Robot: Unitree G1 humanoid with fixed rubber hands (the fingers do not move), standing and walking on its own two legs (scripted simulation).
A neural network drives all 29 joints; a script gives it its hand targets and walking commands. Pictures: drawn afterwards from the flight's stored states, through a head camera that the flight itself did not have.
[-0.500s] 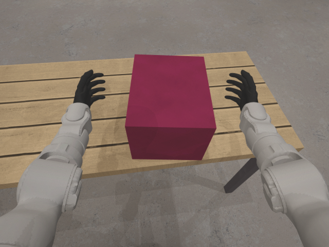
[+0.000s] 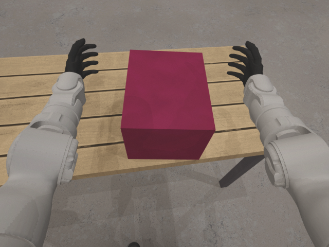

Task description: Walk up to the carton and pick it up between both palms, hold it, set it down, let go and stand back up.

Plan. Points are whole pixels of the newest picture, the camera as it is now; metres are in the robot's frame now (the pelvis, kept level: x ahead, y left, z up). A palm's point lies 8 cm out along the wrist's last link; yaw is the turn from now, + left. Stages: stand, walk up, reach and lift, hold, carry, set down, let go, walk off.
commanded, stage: reach and lift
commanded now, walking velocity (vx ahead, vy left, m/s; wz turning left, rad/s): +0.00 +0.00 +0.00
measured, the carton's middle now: (165, 105) +0.50 -0.01 -0.03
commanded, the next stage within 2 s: none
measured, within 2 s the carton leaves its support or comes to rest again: neither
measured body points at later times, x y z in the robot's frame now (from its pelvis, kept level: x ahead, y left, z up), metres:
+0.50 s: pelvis +0.00 +0.00 -0.02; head +0.15 +0.02 +0.40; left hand +0.49 +0.20 +0.00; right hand +0.48 -0.17 +0.01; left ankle +0.02 +0.12 -0.72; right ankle -0.02 -0.09 -0.72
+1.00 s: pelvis +0.00 +0.02 -0.01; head +0.14 +0.03 +0.41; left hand +0.50 +0.16 +0.02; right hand +0.48 -0.16 +0.03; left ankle +0.02 +0.12 -0.72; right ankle -0.02 -0.09 -0.72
